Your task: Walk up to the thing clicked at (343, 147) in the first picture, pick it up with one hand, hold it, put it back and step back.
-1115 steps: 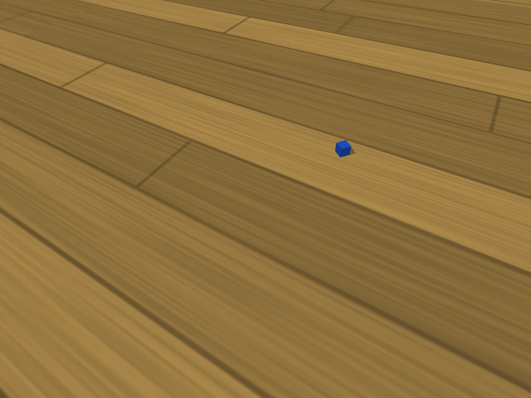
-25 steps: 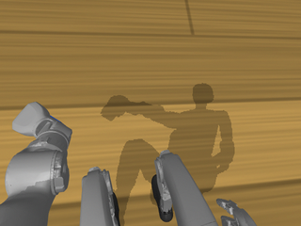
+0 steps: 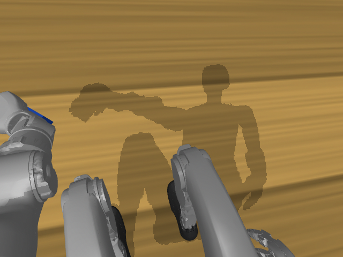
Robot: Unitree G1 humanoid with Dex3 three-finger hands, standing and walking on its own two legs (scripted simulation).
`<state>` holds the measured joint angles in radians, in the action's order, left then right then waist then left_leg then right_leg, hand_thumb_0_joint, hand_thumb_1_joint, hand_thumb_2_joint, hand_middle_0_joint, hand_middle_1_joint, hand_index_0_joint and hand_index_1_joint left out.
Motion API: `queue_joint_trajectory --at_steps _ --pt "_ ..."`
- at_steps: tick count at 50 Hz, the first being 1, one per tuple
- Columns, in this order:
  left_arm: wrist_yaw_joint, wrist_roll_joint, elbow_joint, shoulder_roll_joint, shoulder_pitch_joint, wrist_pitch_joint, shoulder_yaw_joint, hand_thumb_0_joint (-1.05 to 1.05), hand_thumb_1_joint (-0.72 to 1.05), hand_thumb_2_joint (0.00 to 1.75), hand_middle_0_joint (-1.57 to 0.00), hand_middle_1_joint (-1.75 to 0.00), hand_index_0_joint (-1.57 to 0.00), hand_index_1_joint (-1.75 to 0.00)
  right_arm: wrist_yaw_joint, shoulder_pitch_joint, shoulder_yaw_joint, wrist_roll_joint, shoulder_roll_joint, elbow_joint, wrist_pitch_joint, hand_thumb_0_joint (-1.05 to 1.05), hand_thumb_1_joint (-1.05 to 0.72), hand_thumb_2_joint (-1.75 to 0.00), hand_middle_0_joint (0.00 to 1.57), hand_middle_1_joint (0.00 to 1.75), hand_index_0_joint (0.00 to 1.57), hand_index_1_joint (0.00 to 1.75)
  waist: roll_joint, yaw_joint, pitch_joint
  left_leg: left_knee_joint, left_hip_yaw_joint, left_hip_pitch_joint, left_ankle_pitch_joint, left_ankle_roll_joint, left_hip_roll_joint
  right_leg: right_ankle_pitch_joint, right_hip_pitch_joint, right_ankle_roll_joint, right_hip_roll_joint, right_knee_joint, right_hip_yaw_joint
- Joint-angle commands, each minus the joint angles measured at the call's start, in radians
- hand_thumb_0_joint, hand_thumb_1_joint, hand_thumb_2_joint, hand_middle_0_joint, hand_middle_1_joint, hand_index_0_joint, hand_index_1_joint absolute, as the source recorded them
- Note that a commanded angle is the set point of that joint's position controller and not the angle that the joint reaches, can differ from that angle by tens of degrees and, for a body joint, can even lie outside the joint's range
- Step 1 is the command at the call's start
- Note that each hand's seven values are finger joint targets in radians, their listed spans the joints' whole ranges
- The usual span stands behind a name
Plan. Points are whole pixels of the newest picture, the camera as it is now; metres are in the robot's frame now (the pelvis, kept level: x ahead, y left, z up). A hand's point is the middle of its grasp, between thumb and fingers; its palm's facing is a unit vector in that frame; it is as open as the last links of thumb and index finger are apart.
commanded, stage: crouch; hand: left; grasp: from above
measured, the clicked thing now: (30, 123) +0.48 +0.25 -0.20
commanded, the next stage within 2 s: lower in 0.60 s
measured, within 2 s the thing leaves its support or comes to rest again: neither
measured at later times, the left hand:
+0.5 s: hand (38, 118) +0.50 +0.24 -0.22, palm faces -0.25 -0.32 -0.91, open 8.8 cm
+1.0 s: hand (43, 122) +0.50 +0.24 -0.27, palm faces -0.30 -0.33 -0.90, open 8.8 cm
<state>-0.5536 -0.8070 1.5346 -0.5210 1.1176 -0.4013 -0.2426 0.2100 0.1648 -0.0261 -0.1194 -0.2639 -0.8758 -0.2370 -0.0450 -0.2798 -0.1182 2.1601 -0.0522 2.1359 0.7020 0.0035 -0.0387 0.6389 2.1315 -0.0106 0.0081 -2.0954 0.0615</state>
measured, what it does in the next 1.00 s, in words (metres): lowers itself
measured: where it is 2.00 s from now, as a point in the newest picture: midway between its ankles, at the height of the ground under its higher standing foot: (153, 234)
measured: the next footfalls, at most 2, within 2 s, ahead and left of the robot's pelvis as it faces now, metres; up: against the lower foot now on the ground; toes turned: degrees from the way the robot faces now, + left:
none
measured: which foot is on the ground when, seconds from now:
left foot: down 0.00-1.00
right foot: down 0.00-1.00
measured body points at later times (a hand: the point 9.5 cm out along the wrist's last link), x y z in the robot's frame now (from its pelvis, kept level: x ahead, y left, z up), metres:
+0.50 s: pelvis -0.01 +0.00 -0.07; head +0.26 +0.02 +0.30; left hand +0.51 +0.25 -0.17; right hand -0.04 -0.26 -0.17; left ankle +0.07 +0.12 -0.37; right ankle +0.10 -0.12 -0.37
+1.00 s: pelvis -0.01 +0.00 -0.08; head +0.28 +0.04 +0.27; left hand +0.51 +0.25 -0.22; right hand -0.05 -0.25 -0.16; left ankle +0.07 +0.12 -0.37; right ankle +0.10 -0.12 -0.37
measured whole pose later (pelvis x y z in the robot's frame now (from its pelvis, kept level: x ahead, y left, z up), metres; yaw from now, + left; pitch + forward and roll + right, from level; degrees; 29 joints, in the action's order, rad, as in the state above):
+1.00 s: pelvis -0.01 +0.00 -0.08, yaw -4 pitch +35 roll -8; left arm -0.62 -0.89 1.75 -0.74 1.29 -0.34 -0.29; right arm 0.35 0.21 -0.12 -0.19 -0.34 -0.85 -0.30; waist 0.00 -0.38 0.06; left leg 2.44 -0.11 2.35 0.71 0.01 -0.04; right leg 0.62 2.31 0.00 0.01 -2.32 0.11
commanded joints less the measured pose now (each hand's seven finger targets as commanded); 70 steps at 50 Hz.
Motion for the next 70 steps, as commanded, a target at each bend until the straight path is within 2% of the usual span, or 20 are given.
queue_joint_trajectory --at_steps 1,7,8,9,13,19,23,25,32,34,37,39,45,47,49,50,58,66,67,70 --pt "-0.059 -0.053 -0.071 -0.226 0.425 0.007 0.041 0.0 0.76 0.5 -1.18 -0.48 -1.2 -0.46 0.002 0.254 0.05 -0.009 -0.238 -0.011 -0.02 0.0 -0.9 -0.9 0.2 0.3 0.2 0.3 -0.222 -0.041 -0.714 -0.18 0.037 -0.428 -0.248 0.008 0.025 -0.254 -0.407 -0.01 -0.023 0.201 0.019" --pt "-0.086 -0.043 -0.022 -0.279 0.501 0.023 0.01 0.0 0.77 0.48 -1.16 -0.51 -1.19 -0.48 0.024 0.259 0.046 -0.028 -0.26 -0.021 -0.039 0.0 -0.9 -0.9 0.2 0.3 0.2 0.3 -0.249 -0.045 -0.668 -0.131 0.048 -0.35 -0.206 0.013 0.028 -0.202 -0.353 -0.008 -0.025 0.161 0.022" --pt "-0.087 -0.043 0.013 -0.276 0.507 0.023 0.014 0.0 0.77 0.52 -1.17 -0.53 -1.2 -0.5 0.03 0.261 0.04 -0.034 -0.257 -0.022 -0.04 0.0 -0.91 -0.9 0.2 0.3 0.2 0.3 -0.224 -0.064 -0.652 -0.113 0.045 -0.342 -0.191 0.016 0.026 -0.191 -0.348 -0.005 -0.028 0.158 0.027" --pt "-0.092 -0.048 -0.011 -0.31 0.514 0.029 -0.001 0.0 0.77 0.52 -1.17 -0.53 -1.19 -0.5 0.031 0.266 0.04 -0.03 -0.267 -0.018 -0.042 0.0 -0.91 -0.9 0.2 0.3 0.2 0.3 -0.244 -0.047 -0.666 -0.108 0.051 -0.333 -0.197 0.015 0.028 -0.192 -0.352 -0.005 -0.028 0.156 0.023" --pt "-0.096 -0.068 0.01 -0.349 0.54 0.034 -0.012 0.0 0.82 0.54 -1.21 -0.53 -1.23 -0.51 0.046 0.274 0.024 -0.041 -0.276 -0.016 -0.042 0.0 -0.91 -0.9 0.2 0.3 0.2 0.3 -0.252 -0.07 -0.674 -0.072 0.039 -0.345 -0.207 0.014 0.025 -0.202 -0.337 -0.004 -0.026 0.118 0.037" --pt "-0.12 -0.079 0.026 -0.4 0.552 0.04 -0.04 0.0 0.82 0.49 -1.2 -0.52 -1.23 -0.49 0.065 0.276 0.017 -0.048 -0.294 -0.015 -0.042 0.0 -0.91 -0.9 0.2 0.3 0.2 0.3 -0.287 -0.065 -0.679 -0.052 0.031 -0.306 -0.188 0.015 0.024 -0.185 -0.313 -0.004 -0.03 0.081 0.054" --pt "-0.11 -0.078 0.047 -0.383 0.565 0.034 -0.025 0.0 0.83 0.48 -1.2 -0.52 -1.23 -0.49 0.083 0.293 0.009 -0.059 -0.299 -0.022 -0.044 0.0 -0.91 -0.9 0.2 0.3 0.2 0.3 -0.291 -0.101 -0.645 -0.021 0.019 -0.3 -0.191 0.014 0.02 -0.195 -0.285 -0.006 -0.034 0.051 0.071" --pt "-0.111 -0.074 -0.002 -0.429 0.557 0.041 -0.042 0.0 0.82 0.5 -1.19 -0.52 -1.22 -0.49 0.086 0.292 0.012 -0.05 -0.308 -0.024 -0.045 0.0 -0.91 -0.9 0.2 0.3 0.2 0.3 -0.304 -0.078 -0.662 -0.026 0.017 -0.283 -0.187 0.016 0.023 -0.185 -0.287 -0.006 -0.035 0.048 0.069" --pt "-0.098 -0.076 -0.012 -0.431 0.551 0.045 -0.045 0.0 0.83 0.5 -1.21 -0.52 -1.24 -0.49 0.105 0.325 -0.003 -0.057 -0.298 -0.023 -0.04 0.0 -0.92 -0.9 0.2 0.3 0.2 0.3 -0.279 -0.102 -0.639 0.023 0.026 -0.237 -0.239 0.023 0.025 -0.246 -0.33 0.0 -0.044 0.035 0.068" --pt "-0.098 -0.081 -0.026 -0.457 0.537 0.045 -0.061 0.0 0.82 0.55 -1.22 -0.51 -1.23 -0.5 0.109 0.332 0.003 -0.055 -0.316 -0.026 -0.041 0.0 -0.92 -0.9 0.2 0.3 0.2 0.3 -0.299 -0.08 -0.664 0.02 0.022 -0.268 -0.26 0.016 0.022 -0.258 -0.326 -0.004 -0.045 0.026 0.074" --pt "-0.1 -0.093 -0.014 -0.432 0.554 0.045 -0.05 0.0 0.75 0.53 -1.18 -0.52 -1.19 -0.51 0.121 0.34 -0.001 -0.063 -0.315 -0.027 -0.042 0.0 -0.92 -0.9 0.2 0.3 0.2 0.3 -0.315 -0.109 -0.634 0.021 0.006 -0.286 -0.261 0.01 0.019 -0.265 -0.294 -0.009 -0.043 0.008 0.089" --pt "-0.091 -0.086 0.096 -0.365 0.51 0.039 -0.007 0.0 0.71 0.52 -1.15 -0.49 -1.16 -0.48 0.123 0.32 -0.007 -0.059 -0.319 -0.021 -0.046 0.0 -0.92 -0.9 0.2 0.3 0.2 0.3 -0.289 -0.122 -0.567 0.023 -0.002 -0.24 -0.211 0.013 0.021 -0.218 -0.248 -0.011 -0.047 0.01 0.092" --pt "-0.103 -0.098 0.051 -0.432 0.548 0.071 -0.03 0.0 0.68 0.48 -1.14 -0.46 -1.15 -0.45 0.127 0.338 -0.019 -0.066 -0.348 -0.022 -0.055 0.0 -0.92 -0.9 0.2 0.3 0.2 0.3 -0.333 -0.124 -0.553 0.018 -0.023 -0.287 -0.239 0.002 0.016 -0.237 -0.223 -0.016 -0.041 -0.011 0.108" --pt "-0.103 -0.106 0.085 -0.389 0.572 0.077 0.004 0.0 0.71 0.5 -1.14 -0.52 -1.16 -0.5 0.137 0.335 -0.035 -0.081 -0.335 -0.021 -0.058 0.0 -0.92 -0.9 0.2 0.3 0.2 0.3 -0.327 -0.162 -0.529 0.046 -0.014 -0.272 -0.231 0.006 0.018 -0.239 -0.235 -0.014 -0.044 -0.013 0.111" --pt "-0.127 -0.112 0.037 -0.441 0.59 0.084 -0.023 0.0 0.73 0.51 -1.15 -0.53 -1.17 -0.51 0.141 0.34 -0.034 -0.083 -0.348 -0.02 -0.066 0.0 -0.92 -0.9 0.2 0.3 0.2 0.3 -0.353 -0.151 -0.545 0.041 -0.018 -0.289 -0.236 0.002 0.015 -0.246 -0.243 -0.014 -0.043 -0.015 0.114" --pt "-0.14 -0.106 0.129 -0.43 0.556 0.075 -0.023 0.0 0.73 0.5 -1.16 -0.51 -1.17 -0.49 0.143 0.321 -0.038 -0.084 -0.357 -0.009 -0.068 0.0 -0.92 -0.9 0.2 0.3 0.2 0.3 -0.351 -0.141 -0.54 0.037 -0.019 -0.285 -0.222 0.002 0.014 -0.235 -0.233 -0.015 -0.043 -0.015 0.115" --pt "-0.201 -0.08 0.125 -0.488 0.574 0.081 -0.049 0.0 0.71 0.51 -1.16 -0.44 -1.16 -0.44 0.17 0.307 -0.066 -0.101 -0.373 -0.007 -0.074 0.0 -0.92 -0.9 0.2 0.3 0.2 0.3 -0.389 -0.163 -0.53 0.054 -0.017 -0.283 -0.232 0.002 0.009 -0.259 -0.273 -0.01 -0.044 -0.01 0.121" --pt "-0.182 -0.077 0.099 -0.574 0.53 0.102 -0.054 0.0 0.71 0.46 -1.15 -0.42 -1.16 -0.41 0.185 0.314 -0.105 -0.098 -0.377 0.024 -0.067 0.0 -0.92 -0.9 0.2 0.3 0.2 0.3 -0.317 -0.185 -0.531 0.091 -0.021 -0.217 -0.262 0.023 0.01 -0.306 -0.372 0.007 -0.054 0.004 0.118" --pt "-0.181 -0.075 0.108 -0.582 0.518 0.102 -0.054 0.0 0.7 0.48 -1.15 -0.43 -1.16 -0.42 0.185 0.312 -0.107 -0.093 -0.382 0.031 -0.063 0.0 -0.92 -0.9 0.2 0.3 0.2 0.3 -0.313 -0.171 -0.544 0.086 -0.021 -0.21 -0.267 0.023 0.005 -0.317 -0.398 0.009 -0.061 0.014 0.115" --pt "-0.174 -0.07 0.144 -0.556 0.491 0.1 -0.034 0.0 0.71 0.49 -1.16 -0.43 -1.16 -0.42 0.19 0.307 -0.117 -0.094 -0.381 0.043 -0.063 0.0 -0.92 -0.9 0.2 0.3 0.2 0.3 -0.312 -0.186 -0.516 0.081 -0.03 -0.204 -0.25 0.023 0.006 -0.3 -0.39 0.008 -0.064 0.013 0.123"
